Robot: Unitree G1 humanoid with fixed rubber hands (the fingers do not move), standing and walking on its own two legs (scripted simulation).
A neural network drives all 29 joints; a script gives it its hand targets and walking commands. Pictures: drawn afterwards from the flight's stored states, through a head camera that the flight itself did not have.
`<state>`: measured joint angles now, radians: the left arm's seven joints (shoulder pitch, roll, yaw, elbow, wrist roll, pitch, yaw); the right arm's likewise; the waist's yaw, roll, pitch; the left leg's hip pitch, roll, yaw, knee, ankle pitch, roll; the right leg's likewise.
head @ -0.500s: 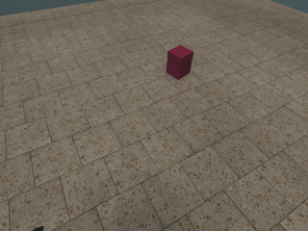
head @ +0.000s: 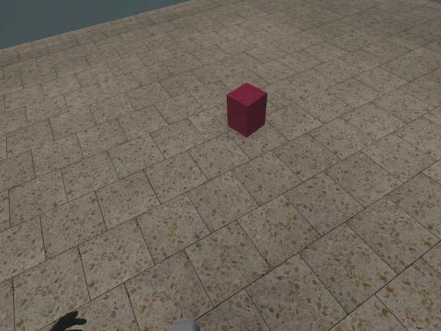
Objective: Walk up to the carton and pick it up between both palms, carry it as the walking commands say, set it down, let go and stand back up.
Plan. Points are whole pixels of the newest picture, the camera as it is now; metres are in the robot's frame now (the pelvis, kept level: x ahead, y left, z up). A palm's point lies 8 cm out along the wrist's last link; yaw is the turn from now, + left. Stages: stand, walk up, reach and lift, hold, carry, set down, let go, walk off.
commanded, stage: walk up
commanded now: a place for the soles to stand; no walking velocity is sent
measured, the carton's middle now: (246, 110) +1.51 -0.09 -0.64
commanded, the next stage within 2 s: none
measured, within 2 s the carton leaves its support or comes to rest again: neither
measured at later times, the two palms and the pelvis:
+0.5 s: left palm (116, 249) +0.32 +0.27 -0.10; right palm (419, 231) +0.35 -0.40 -0.10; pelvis +0.25 -0.06 -0.02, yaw +1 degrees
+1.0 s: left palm (168, 154) +0.62 +0.20 -0.10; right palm (416, 174) +0.51 -0.47 -0.09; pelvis +0.50 -0.12 -0.01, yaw +0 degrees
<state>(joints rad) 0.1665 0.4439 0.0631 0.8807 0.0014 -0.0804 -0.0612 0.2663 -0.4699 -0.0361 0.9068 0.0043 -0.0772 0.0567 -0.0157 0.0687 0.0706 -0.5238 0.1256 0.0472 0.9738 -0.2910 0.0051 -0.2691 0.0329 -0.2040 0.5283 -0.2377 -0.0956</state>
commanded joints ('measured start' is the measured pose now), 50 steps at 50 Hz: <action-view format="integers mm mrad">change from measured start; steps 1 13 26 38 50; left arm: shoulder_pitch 8 57 173 -7 352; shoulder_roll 244 165 426 257 341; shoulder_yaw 71 23 114 44 126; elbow -71 -99 -54 -109 17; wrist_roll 1 -10 21 -7 23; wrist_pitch -29 -15 -13 18 -26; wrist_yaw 4 40 35 37 30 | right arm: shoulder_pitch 20 265 -194 154 4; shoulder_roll -190 -331 -212 -350 -121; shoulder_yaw -68 -142 -83 -125 -50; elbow -47 -24 -171 -50 -160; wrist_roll -13 -34 -7 8 -3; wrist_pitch -10 -12 -2 -45 -24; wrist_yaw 16 -46 -22 -49 -16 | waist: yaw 34 -170 114 -99 179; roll -187 195 -267 1 -366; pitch -18 -231 5 -67 -228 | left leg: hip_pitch -3 892 -281 569 -108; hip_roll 50 318 -20 302 -70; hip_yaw -42 -641 -81 -616 113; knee -185 -592 202 -693 128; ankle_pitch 41 -104 -252 -86 40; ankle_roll -2 382 23 218 63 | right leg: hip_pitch -66 -551 33 -524 437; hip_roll -347 11 -450 -83 -227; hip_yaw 341 86 830 301 444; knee -345 756 -397 573 -116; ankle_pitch -309 -187 -834 -206 -177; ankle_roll -130 178 -185 55 -5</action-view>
